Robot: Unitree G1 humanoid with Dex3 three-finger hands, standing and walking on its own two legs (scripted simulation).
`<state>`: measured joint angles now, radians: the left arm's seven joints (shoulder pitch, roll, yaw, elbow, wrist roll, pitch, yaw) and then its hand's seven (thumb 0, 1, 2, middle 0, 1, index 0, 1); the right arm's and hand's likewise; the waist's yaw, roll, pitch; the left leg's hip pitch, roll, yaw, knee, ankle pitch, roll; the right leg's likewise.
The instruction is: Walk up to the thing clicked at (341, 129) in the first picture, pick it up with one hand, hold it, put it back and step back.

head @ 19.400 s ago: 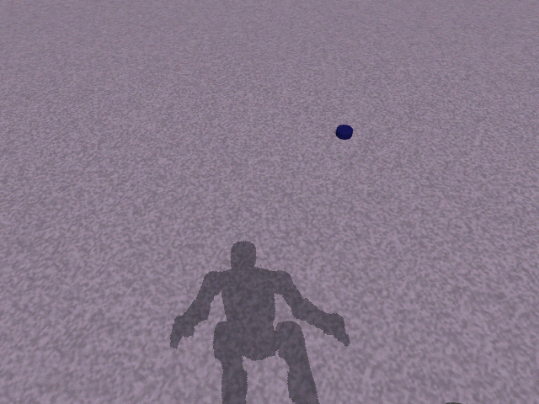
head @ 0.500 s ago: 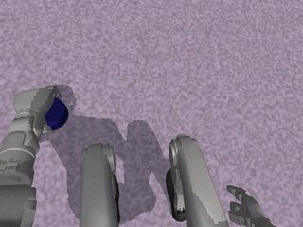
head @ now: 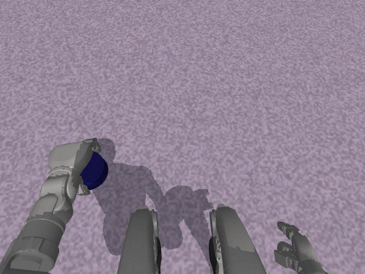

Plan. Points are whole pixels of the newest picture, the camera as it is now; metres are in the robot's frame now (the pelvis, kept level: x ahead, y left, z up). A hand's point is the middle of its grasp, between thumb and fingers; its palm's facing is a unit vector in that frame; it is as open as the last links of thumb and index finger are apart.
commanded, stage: lift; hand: left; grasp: from above
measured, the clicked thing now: (87, 170) +0.36 +0.25 -0.10
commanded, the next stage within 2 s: hold in 0.60 s
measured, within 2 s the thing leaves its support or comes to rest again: neither
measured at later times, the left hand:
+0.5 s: hand (69, 149) +0.36 +0.23 +0.04, palm faces -0.44 -0.08 -0.90, open 11.6 cm
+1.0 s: hand (59, 129) +0.37 +0.23 +0.10, palm faces -0.44 -0.06 -0.90, open 11.6 cm
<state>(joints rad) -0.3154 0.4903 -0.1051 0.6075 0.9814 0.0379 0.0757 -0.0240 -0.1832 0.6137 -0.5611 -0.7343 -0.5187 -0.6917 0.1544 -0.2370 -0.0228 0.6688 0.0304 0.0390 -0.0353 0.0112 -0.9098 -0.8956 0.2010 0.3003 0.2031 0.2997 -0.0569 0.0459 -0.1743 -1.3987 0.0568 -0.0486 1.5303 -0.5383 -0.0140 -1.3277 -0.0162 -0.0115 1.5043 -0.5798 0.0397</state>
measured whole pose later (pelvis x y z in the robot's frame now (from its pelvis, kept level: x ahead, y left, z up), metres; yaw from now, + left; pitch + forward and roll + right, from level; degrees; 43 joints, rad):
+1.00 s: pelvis +0.06 +0.00 +0.16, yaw +0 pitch +6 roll +0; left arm -0.30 0.38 -0.20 0.78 1.00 0.04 0.08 -0.02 -0.20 0.64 -0.57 -0.74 -0.52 -0.69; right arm 0.24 -0.25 -0.05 0.71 0.05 0.03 -0.04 0.01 -0.91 -0.89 0.20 0.30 0.20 0.30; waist -0.03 0.03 -0.07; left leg -0.50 0.04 0.04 0.70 -0.31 -0.01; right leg -0.47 -0.03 0.03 0.70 -0.34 0.04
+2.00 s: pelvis +0.06 -0.01 +0.18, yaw -1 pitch +1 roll +1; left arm -0.23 0.39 -0.21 0.61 0.99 0.03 -0.04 -0.02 -0.21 0.67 -0.55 -0.75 -0.51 -0.71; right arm 0.20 -0.25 -0.03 0.66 0.07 0.09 -0.06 0.01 -0.91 -0.90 0.20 0.30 0.20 0.30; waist 0.01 0.05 -0.02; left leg -0.29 0.04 0.05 0.50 -0.22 -0.02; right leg -0.29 -0.03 0.04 0.54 -0.27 0.03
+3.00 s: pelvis +0.06 +0.00 +0.17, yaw +0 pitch +3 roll +1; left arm -0.25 0.37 -0.20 0.76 1.05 -0.02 0.10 -0.02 -0.21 0.62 -0.59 -0.71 -0.54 -0.68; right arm 0.19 -0.24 -0.04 0.66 0.06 0.11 -0.04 0.01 -0.91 -0.90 0.20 0.30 0.20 0.30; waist -0.01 0.02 -0.02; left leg -0.35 0.04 0.05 0.53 -0.24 -0.02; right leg -0.34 -0.04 0.03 0.56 -0.28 0.03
